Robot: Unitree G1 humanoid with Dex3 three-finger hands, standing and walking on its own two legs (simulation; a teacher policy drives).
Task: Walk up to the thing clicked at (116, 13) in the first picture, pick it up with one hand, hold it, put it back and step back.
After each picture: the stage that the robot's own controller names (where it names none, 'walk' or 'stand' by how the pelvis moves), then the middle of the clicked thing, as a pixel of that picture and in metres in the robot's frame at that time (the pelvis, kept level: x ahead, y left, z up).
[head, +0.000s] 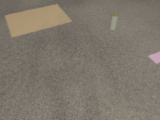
stand; (114, 20) +1.92 -0.46 -0.65
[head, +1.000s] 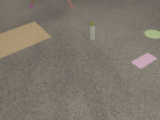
walk; (92, 30) +1.82 -0.01 -0.62
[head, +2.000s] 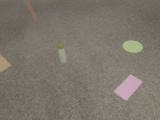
walk; (62, 53) +1.25 +0.31 -0.65
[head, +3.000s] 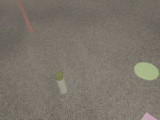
walk; (61, 83) +0.82 +0.26 -0.65
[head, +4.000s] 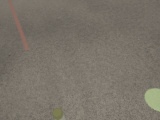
walk; (60, 119) +0.51 +0.24 -0.65
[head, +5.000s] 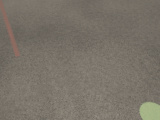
stand; out of the picture +0.41 +0.23 -0.65
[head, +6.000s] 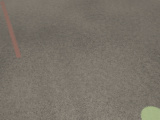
walk; out of the picture +0.39 +0.22 -0.66
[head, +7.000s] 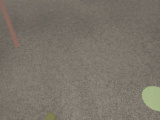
walk; out of the picture +0.42 +0.27 -0.63
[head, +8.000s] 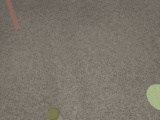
walk; (55, 118) +0.36 +0.21 -0.63
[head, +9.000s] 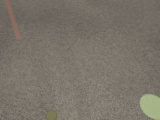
stand; out of the picture +0.43 +0.18 -0.63
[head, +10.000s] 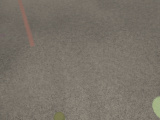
walk; out of the picture +0.45 +0.21 -0.63
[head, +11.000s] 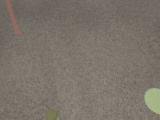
stand; out of the picture +0.39 +0.20 -0.62
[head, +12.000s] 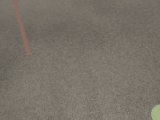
walk; out of the picture +0.39 +0.25 -0.65
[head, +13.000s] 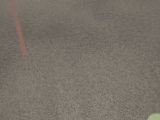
stand; out of the picture +0.35 +0.21 -0.66
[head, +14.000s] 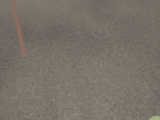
stand; out of the picture +0.34 +0.21 -0.66
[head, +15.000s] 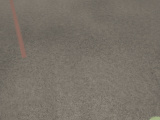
stand; out of the picture +0.34 +0.21 -0.66
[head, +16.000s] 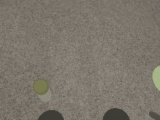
go down; (43, 91) +0.40 +0.19 -0.42
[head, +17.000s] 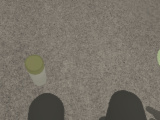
go down; (37, 72) +0.44 +0.19 -0.28
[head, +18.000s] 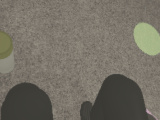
close in; (2, 56) +0.44 +0.21 -0.19
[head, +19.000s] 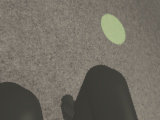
close; out of the picture +0.43 +0.23 -0.17
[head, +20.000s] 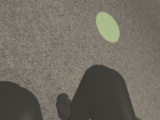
lift; out of the picture +0.42 +0.24 -0.17
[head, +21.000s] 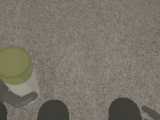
lift; (23, 81) +0.33 +0.19 +0.00
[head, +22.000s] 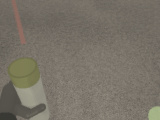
hold; (32, 96) +0.31 +0.17 +0.05
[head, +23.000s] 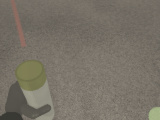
hold; (38, 96) +0.31 +0.15 +0.05
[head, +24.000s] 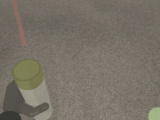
hold; (36, 94) +0.31 +0.16 +0.05
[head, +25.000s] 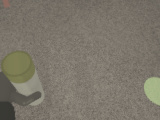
crouch; (28, 83) +0.36 +0.17 -0.01
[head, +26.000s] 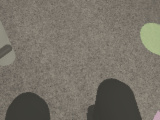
lower; out of the picture +0.49 +0.21 -0.05
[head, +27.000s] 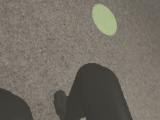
lower; out of the picture +0.46 +0.22 -0.17
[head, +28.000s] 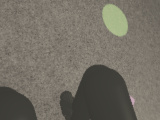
lower; out of the picture +0.44 +0.24 -0.16
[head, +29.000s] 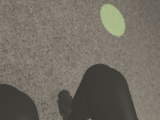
lower; out of the picture +0.44 +0.25 -0.17
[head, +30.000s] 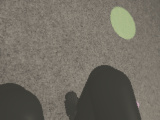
lower; out of the picture +0.43 +0.24 -0.16
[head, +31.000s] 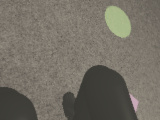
open; out of the picture +0.44 +0.23 -0.18
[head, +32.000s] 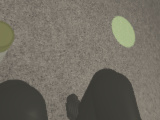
stand; out of the picture +0.43 +0.20 -0.18
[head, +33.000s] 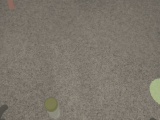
stand; (53, 108) +0.39 +0.15 -0.50
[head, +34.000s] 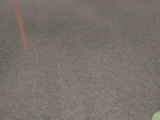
stand; out of the picture +0.36 +0.15 -0.59
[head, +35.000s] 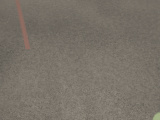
stand; out of the picture +0.36 +0.15 -0.60
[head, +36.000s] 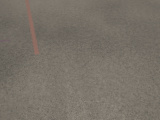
stand; out of the picture +0.38 +0.14 -0.64
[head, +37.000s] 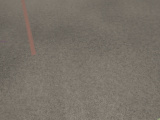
stand; out of the picture +0.36 +0.16 -0.66
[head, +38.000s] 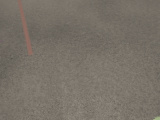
stand; out of the picture +0.35 +0.17 -0.66
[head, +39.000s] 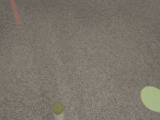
walk; (58, 112) +0.42 +0.12 -0.65
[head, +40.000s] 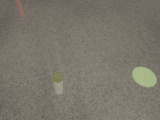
walk; (58, 84) +0.67 +0.17 -0.64
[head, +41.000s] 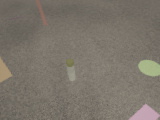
stand; (71, 70) +0.99 +0.19 -0.64
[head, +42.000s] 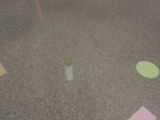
stand; (68, 69) +0.96 +0.15 -0.64
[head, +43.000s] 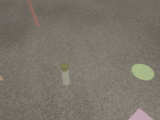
stand; (65, 74) +0.95 +0.16 -0.66
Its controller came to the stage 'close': yes
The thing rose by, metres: 0.68
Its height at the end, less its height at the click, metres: +0.00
